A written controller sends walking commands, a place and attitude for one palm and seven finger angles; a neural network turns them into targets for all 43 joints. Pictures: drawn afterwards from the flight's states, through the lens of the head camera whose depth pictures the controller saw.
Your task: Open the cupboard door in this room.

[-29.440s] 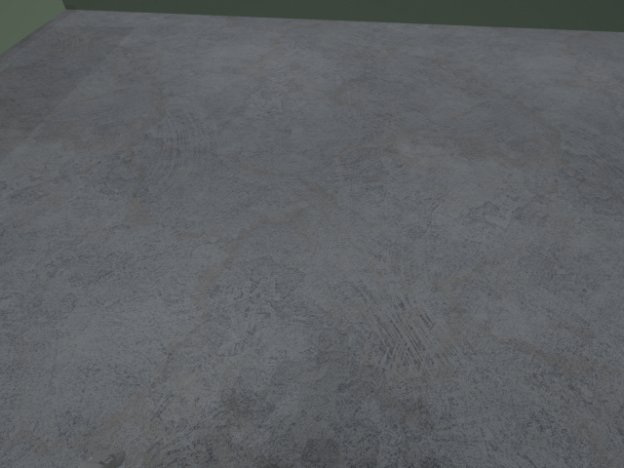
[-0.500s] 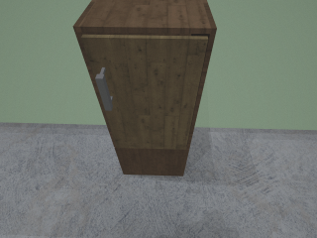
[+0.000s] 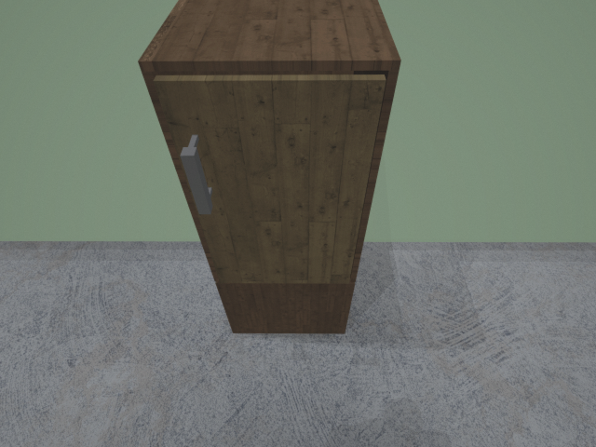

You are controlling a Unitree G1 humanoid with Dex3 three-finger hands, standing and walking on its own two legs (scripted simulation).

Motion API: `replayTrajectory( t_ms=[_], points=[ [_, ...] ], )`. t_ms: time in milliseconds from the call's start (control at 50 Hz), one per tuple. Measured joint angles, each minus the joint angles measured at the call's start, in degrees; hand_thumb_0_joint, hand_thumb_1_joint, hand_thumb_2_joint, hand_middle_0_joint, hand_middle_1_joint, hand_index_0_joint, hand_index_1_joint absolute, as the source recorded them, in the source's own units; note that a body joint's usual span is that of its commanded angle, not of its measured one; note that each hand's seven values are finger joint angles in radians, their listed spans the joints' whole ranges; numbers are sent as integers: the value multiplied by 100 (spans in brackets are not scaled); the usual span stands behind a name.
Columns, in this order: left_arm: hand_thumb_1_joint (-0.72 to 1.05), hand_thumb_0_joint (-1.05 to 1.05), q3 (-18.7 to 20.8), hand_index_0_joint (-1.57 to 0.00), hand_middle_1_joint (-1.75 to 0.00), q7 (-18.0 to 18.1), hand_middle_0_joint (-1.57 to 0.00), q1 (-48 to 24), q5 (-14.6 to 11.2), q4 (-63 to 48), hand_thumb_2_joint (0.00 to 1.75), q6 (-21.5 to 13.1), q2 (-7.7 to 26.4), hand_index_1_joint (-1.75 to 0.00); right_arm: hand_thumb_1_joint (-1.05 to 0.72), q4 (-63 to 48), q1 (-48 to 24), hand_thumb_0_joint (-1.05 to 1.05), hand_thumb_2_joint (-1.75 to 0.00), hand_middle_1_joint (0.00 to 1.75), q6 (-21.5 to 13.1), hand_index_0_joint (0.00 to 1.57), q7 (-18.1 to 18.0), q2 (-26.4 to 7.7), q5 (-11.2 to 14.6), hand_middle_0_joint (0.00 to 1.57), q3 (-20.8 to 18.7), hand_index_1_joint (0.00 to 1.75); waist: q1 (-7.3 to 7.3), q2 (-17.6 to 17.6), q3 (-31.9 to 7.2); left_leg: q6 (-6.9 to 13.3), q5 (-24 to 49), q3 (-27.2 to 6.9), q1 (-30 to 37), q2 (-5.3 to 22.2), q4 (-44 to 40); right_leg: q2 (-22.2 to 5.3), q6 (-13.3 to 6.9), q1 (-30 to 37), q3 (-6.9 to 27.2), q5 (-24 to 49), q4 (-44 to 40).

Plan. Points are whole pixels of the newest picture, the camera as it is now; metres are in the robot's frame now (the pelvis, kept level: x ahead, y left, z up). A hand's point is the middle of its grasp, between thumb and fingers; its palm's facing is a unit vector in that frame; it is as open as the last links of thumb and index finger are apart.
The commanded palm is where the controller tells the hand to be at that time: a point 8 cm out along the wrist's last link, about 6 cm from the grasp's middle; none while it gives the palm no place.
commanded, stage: come to a stop and stand still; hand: left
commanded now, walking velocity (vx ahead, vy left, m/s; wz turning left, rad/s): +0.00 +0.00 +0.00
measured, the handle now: (200, 175) +0.55 +0.21 +0.03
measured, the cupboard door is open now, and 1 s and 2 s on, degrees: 0 0 0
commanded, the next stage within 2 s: look again from close up in 0.30 s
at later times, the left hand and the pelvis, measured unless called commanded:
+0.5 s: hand out of the picture +0.00 +0.16 -0.17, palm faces +0.02 -0.98 -0.20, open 7.4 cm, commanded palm none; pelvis +0.00 -0.01 +0.00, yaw +0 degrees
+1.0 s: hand out of the picture +0.00 +0.16 -0.17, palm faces +0.05 -0.98 -0.19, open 7.3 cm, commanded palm +0.10 +0.21 -0.07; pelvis +0.01 -0.02 +0.00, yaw +1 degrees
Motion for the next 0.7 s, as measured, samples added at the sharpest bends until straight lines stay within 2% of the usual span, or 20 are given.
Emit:
replayTrajectory(
  t_ms=[700],
  points=[
    [92,1,-78,-20,-30,-9,-20,307,-3,505,90,-86,-169,-30,-91,540,232,0,-90,30,-79,20,25,260,39,20,118,30,67,-136,45,-138,148,-120,108,113,-242,113,-133,153,-132,107,-262]
  ],
)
